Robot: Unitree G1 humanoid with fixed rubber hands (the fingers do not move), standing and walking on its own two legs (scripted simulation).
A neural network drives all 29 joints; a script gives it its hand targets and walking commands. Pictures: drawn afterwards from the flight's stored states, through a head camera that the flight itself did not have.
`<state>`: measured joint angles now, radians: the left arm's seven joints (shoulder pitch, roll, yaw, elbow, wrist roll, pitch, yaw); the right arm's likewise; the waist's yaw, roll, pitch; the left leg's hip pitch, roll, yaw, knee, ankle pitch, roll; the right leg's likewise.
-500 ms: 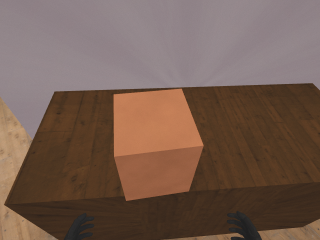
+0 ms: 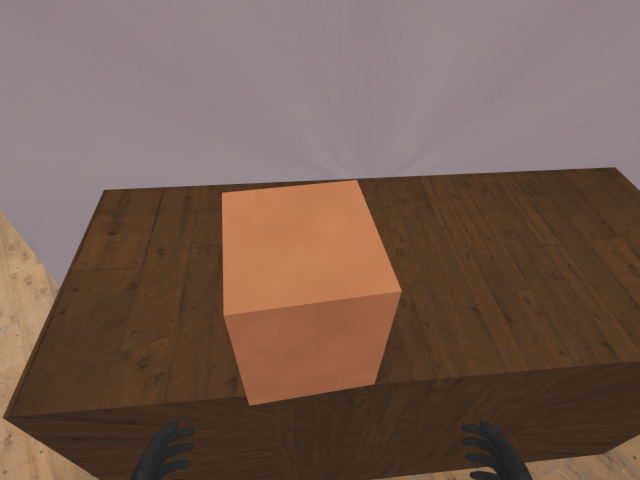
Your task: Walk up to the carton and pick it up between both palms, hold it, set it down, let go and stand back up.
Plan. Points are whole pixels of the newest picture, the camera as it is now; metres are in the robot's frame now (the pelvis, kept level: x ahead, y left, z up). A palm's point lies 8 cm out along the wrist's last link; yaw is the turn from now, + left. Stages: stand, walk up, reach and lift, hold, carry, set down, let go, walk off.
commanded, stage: let go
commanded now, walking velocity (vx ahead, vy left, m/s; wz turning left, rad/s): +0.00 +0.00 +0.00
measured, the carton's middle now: (302, 294) +0.40 +0.04 -0.01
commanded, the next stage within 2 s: stand in 0.18 s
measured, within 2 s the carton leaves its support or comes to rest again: neither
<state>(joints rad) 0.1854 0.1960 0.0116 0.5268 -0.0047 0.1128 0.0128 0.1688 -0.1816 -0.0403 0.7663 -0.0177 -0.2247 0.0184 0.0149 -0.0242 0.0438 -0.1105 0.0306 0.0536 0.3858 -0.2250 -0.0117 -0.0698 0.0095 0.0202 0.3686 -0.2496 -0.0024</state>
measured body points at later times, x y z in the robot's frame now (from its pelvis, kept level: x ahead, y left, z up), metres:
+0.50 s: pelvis -0.01 +0.00 -0.01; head -0.04 +0.01 +0.44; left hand +0.08 +0.26 -0.12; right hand +0.08 -0.26 -0.12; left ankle -0.01 +0.12 -0.74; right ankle -0.03 -0.12 -0.74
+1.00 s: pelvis -0.05 +0.03 -0.01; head -0.07 +0.03 +0.44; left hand -0.03 +0.28 -0.15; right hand -0.03 -0.23 -0.14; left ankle -0.01 +0.12 -0.75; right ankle -0.03 -0.12 -0.74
